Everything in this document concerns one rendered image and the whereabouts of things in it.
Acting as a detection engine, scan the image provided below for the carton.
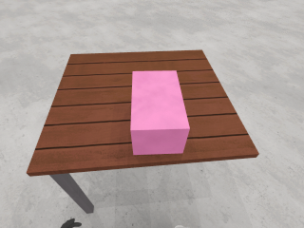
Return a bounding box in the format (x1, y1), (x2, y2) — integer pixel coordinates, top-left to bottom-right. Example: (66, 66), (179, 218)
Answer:
(130, 70), (190, 155)

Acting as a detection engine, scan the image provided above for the left robot hand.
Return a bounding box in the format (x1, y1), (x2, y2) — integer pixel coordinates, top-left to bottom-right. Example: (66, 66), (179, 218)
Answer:
(61, 218), (82, 228)

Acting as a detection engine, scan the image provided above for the table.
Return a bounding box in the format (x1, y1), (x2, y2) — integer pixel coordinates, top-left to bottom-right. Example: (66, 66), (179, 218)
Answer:
(27, 49), (259, 214)

